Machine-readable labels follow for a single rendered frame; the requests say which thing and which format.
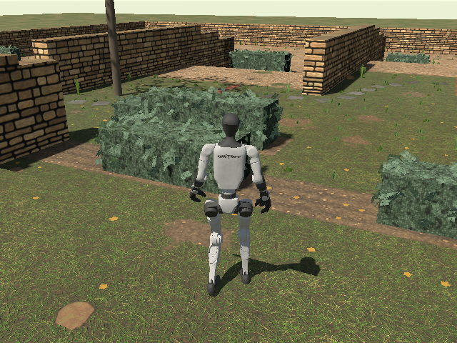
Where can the robot left hand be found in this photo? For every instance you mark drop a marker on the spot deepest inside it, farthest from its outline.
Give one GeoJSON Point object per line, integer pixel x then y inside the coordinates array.
{"type": "Point", "coordinates": [193, 196]}

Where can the robot left shin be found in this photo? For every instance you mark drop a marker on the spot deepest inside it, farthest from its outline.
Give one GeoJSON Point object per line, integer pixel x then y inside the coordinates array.
{"type": "Point", "coordinates": [214, 255]}

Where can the robot left forearm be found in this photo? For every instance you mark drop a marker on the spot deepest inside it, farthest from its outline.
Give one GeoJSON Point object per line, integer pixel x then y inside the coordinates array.
{"type": "Point", "coordinates": [196, 185]}

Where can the robot right foot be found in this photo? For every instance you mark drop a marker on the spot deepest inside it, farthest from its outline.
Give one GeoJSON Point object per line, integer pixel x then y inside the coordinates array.
{"type": "Point", "coordinates": [244, 278]}

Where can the robot right upper arm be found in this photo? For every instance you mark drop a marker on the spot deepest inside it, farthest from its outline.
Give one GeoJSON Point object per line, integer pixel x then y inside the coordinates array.
{"type": "Point", "coordinates": [252, 152]}

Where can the robot left upper arm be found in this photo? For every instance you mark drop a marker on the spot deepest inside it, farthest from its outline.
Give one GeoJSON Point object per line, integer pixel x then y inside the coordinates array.
{"type": "Point", "coordinates": [207, 150]}

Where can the robot right hand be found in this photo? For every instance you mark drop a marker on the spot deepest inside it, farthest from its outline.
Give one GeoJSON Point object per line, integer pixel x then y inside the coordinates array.
{"type": "Point", "coordinates": [261, 203]}

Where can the robot right forearm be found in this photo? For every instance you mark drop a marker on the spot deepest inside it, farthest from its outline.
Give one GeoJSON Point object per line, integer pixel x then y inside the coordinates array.
{"type": "Point", "coordinates": [262, 189]}

